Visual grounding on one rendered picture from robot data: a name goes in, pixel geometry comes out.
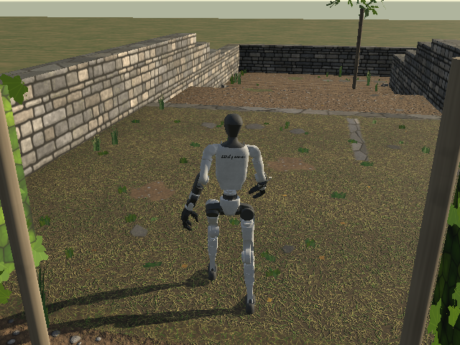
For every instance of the robot head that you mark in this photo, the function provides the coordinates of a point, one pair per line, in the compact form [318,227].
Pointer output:
[232,124]

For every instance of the robot left shin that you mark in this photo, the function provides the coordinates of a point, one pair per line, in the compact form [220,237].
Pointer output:
[212,248]

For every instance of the robot right hand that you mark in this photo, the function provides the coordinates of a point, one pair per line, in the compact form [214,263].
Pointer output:
[256,188]

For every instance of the robot left upper arm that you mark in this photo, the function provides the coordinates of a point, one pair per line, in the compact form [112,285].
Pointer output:
[206,161]

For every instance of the robot right forearm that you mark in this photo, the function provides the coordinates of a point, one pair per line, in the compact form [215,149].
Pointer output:
[263,185]

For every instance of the robot left hand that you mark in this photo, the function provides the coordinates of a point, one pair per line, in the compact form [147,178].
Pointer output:
[184,218]

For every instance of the robot right upper arm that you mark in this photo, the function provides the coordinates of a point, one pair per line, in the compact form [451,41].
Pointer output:
[257,162]

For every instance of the robot left forearm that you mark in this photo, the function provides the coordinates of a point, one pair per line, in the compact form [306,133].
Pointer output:
[194,194]

